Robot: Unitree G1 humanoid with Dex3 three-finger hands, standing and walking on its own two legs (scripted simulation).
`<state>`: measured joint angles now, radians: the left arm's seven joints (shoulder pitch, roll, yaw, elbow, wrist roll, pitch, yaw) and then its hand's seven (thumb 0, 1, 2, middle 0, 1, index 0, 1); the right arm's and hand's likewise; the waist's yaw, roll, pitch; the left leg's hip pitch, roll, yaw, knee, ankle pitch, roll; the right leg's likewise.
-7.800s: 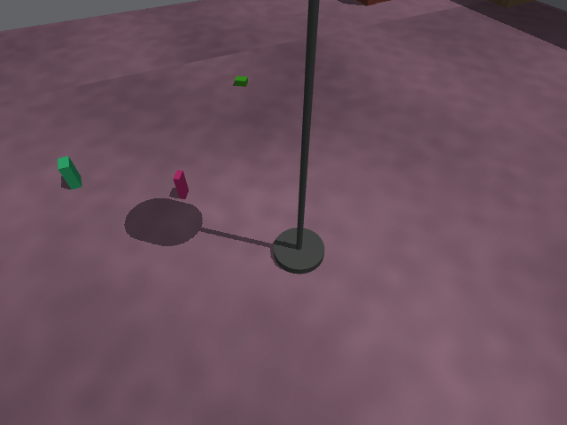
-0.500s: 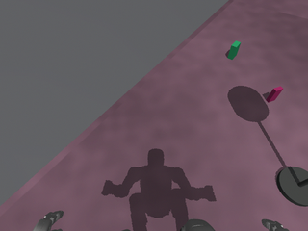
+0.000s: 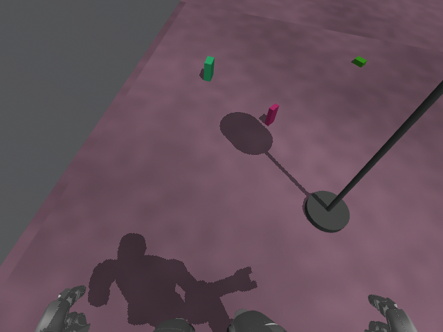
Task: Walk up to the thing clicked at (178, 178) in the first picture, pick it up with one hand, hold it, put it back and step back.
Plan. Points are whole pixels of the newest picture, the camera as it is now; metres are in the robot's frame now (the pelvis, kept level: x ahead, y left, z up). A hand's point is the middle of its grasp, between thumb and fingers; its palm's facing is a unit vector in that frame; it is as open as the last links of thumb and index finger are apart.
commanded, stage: walk up
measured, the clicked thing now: (271, 114) +1.34 -0.37 -0.70
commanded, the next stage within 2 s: none
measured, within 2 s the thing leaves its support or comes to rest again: neither
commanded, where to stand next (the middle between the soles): +0.06 -0.06 m, yaw -81 degrees
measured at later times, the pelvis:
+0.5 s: pelvis -0.01 +0.00 -0.01, yaw -26 degrees
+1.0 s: pelvis +0.05 +0.00 -0.01, yaw -50 degrees
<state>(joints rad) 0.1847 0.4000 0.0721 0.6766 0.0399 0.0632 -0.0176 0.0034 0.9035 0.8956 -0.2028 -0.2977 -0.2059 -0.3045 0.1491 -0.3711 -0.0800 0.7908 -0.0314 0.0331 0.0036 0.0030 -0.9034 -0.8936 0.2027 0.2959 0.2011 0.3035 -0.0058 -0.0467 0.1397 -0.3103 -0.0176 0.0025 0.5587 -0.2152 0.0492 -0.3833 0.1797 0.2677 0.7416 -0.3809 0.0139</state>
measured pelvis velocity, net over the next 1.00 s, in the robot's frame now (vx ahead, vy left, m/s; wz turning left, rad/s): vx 0.05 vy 0.00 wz -0.88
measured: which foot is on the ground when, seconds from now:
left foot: down 0.00-0.48, up 0.50-0.84, down 0.86-1.00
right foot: up 0.00-0.42, down 0.44-0.88, up 0.90-1.00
